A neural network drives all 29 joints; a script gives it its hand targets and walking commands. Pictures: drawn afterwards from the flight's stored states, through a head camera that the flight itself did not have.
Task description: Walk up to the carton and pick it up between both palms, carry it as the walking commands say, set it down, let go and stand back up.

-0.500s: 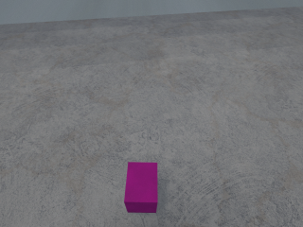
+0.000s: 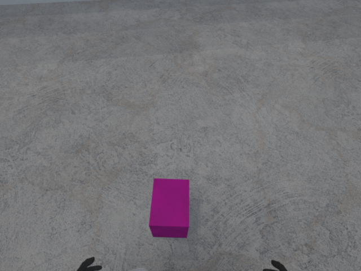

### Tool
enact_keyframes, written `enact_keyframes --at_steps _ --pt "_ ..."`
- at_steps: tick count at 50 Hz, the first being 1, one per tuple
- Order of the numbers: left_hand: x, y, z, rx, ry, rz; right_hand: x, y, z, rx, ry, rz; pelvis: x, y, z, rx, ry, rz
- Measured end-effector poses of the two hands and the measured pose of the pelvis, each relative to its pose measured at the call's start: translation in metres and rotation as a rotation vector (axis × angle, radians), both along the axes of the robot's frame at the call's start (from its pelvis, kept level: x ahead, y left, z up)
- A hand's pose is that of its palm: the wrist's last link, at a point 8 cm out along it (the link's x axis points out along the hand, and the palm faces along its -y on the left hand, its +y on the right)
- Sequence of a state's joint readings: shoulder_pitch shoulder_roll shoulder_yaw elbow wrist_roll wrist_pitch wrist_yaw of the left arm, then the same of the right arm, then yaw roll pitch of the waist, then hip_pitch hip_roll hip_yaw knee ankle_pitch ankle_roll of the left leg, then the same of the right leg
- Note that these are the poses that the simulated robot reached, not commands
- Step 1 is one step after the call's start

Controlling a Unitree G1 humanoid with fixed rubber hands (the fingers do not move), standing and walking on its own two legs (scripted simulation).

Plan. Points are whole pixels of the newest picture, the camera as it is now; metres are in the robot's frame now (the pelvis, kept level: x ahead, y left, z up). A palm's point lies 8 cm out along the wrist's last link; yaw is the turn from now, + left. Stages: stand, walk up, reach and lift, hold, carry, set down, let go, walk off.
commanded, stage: reach and lift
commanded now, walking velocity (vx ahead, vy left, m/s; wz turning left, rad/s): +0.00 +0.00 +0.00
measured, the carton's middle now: (170, 208) +0.44 +0.05 -0.64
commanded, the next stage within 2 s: none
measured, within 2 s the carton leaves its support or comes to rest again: neither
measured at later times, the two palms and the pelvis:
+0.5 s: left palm (95, 253) +0.17 +0.22 -0.15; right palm (257, 262) +0.16 -0.18 -0.15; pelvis -0.03 +0.03 -0.03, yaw -2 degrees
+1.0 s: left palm (110, 211) +0.28 +0.21 -0.17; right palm (236, 217) +0.27 -0.15 -0.17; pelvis -0.09 +0.04 -0.09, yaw -2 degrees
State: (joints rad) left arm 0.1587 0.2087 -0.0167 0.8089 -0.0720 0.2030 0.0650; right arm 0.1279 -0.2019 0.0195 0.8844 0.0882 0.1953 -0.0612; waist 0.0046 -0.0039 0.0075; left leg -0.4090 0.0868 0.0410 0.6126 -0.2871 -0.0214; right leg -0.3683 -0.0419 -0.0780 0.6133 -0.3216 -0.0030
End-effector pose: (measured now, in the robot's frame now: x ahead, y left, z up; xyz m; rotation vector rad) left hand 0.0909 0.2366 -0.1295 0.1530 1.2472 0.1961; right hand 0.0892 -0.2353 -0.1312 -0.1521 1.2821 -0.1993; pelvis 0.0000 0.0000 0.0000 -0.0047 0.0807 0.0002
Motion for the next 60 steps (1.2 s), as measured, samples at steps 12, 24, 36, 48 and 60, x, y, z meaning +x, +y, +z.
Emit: enact_keyframes --at_steps 12,24,36,48,60 --pt "0.068 -0.036 0.002 -0.127 0.173 -0.036 0.061 0.050 0.005 0.116 0.171 0.024 0.012 0.010 0.002 0.011 0.179 -0.022" --pt "0.085 -0.015 -0.023 -0.098 -0.046 -0.094 0.069 0.054 -0.016 0.079 -0.067 0.055 -0.024 0.026 -0.029 0.000 0.334 -0.033" --pt "0.102 -0.012 -0.032 -0.111 -0.181 -0.089 0.084 0.062 -0.030 0.069 -0.179 0.046 -0.073 0.037 -0.063 -0.023 0.214 -0.027" --pt "0.179 -0.027 -0.038 -0.094 -0.263 -0.083 0.170 0.080 -0.036 0.062 -0.290 0.051 -0.091 0.041 -0.085 -0.015 0.242 -0.029" --pt "0.264 -0.029 -0.061 -0.084 -0.427 -0.062 0.251 0.092 -0.062 0.051 -0.452 0.035 -0.072 0.037 -0.100 -0.010 0.472 -0.034"
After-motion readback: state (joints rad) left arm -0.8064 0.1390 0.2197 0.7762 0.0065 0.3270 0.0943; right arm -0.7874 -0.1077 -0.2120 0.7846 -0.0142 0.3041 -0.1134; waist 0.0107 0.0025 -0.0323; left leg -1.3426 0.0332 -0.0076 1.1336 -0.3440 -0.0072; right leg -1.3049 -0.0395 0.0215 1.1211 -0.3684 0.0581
